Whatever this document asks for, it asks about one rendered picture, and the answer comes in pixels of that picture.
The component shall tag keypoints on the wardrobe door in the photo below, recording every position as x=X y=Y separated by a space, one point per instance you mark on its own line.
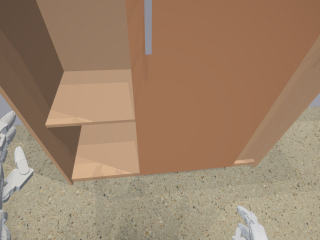
x=305 y=75
x=215 y=70

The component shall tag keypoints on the robot left forearm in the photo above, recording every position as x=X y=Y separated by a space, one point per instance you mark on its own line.
x=4 y=231

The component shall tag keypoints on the left robot hand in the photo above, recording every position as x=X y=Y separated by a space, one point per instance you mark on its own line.
x=20 y=175

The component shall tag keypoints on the right robot hand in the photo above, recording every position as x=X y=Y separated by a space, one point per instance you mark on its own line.
x=255 y=231

